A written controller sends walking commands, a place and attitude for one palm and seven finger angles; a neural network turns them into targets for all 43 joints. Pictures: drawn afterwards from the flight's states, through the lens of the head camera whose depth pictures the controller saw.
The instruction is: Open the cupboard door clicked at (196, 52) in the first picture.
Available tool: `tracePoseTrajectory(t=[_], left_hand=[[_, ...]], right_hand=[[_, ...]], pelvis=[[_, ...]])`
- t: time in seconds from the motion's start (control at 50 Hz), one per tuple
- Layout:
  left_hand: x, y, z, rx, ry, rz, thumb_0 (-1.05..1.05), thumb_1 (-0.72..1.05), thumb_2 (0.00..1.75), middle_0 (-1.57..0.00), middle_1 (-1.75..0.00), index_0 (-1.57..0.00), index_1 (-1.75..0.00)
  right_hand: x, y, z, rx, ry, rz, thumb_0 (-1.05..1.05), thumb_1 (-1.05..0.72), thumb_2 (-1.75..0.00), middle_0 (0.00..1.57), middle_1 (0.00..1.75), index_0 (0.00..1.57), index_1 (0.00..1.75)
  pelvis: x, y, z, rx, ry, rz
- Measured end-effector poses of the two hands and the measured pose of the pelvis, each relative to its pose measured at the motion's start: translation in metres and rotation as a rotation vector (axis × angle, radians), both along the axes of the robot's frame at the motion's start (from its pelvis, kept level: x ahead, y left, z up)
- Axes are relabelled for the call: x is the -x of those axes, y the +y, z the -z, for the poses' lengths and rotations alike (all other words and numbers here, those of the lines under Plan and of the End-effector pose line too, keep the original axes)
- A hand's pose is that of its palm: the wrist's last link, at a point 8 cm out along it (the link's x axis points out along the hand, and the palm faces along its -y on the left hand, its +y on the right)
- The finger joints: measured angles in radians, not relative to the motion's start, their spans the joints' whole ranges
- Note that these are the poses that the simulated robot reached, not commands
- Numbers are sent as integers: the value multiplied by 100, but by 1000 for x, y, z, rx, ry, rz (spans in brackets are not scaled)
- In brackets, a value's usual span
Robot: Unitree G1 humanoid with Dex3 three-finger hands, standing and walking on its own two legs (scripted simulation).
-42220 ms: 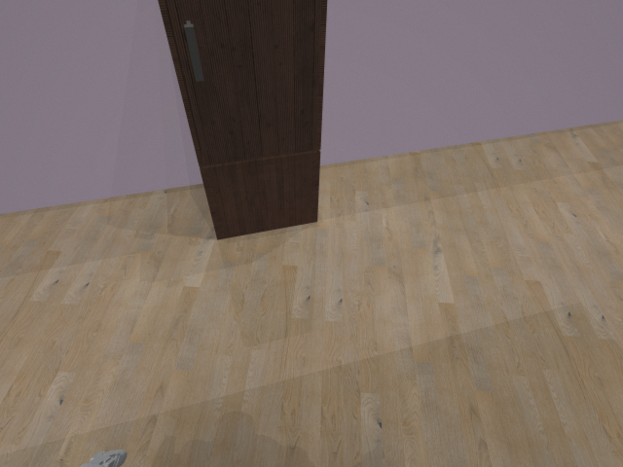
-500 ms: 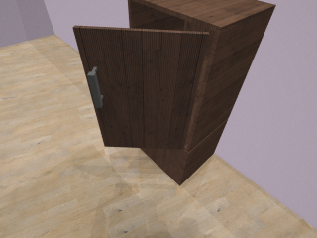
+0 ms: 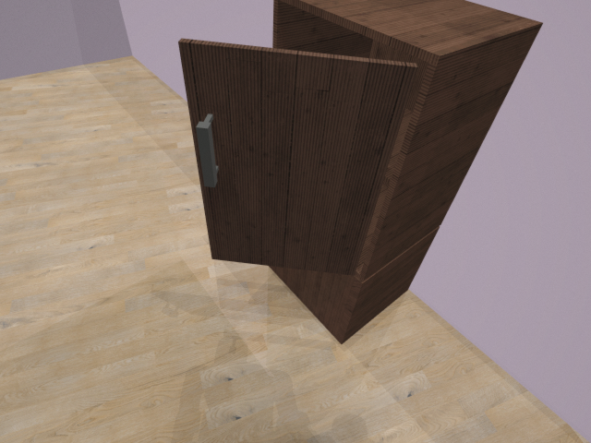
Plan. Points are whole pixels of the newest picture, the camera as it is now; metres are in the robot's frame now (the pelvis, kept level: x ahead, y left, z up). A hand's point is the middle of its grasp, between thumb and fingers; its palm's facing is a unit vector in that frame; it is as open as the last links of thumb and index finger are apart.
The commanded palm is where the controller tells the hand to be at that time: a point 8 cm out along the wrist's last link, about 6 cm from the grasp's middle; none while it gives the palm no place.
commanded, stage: come to a stop and stand still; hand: left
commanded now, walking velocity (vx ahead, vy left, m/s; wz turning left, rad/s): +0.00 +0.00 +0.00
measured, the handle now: (210, 150) +0.63 +0.23 +0.05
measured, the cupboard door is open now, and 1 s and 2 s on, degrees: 45 45 45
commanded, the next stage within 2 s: look again from close up in 0.10 s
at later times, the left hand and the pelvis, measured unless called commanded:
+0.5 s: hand out of the picture +0.02 +0.16 -0.17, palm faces +0.04 -0.99 -0.17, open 7.3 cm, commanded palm none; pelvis +0.03 +0.00 +0.00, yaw +0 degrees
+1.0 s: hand out of the picture +0.07 +0.17 -0.17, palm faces +0.04 -0.98 -0.20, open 7.3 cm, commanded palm none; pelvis +0.06 +0.00 +0.01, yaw +1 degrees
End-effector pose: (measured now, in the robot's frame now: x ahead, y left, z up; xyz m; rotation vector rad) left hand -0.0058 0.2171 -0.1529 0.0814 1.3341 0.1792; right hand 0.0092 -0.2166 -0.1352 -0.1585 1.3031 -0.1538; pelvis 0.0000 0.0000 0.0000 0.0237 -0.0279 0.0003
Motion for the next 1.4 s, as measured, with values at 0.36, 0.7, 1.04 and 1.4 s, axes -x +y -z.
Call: tracePoseTrajectory(t=[0.36,0.7,1.04,1.4], left_hand=[[-6,-7,-12,-8,79,22,0,91,90,-20,-30,-20,-30],[-46,-2,-11,-20,68,31,1,93,90,-20,-30,-20,-30],[-68,6,-13,-51,32,41,1,92,90,-20,-30,-20,-30],[-61,17,-24,-77,13,59,0,92,90,-20,-30,-20,-30]], right_hand=[[37,19,8,-83,175,30,1,-91,-90,20,30,20,30],[-17,16,8,-58,125,17,1,-91,-90,20,30,20,30],[-43,3,8,-32,101,4,1,-91,-90,20,30,20,30],[-30,16,19,-81,47,-11,1,-92,-90,20,30,20,30]], pelvis=[[-17,-4,-4,11,27,-2],[-52,-3,-5,18,19,-6],[-58,-2,-4,27,26,-10],[-46,8,-3,7,-3,-1]])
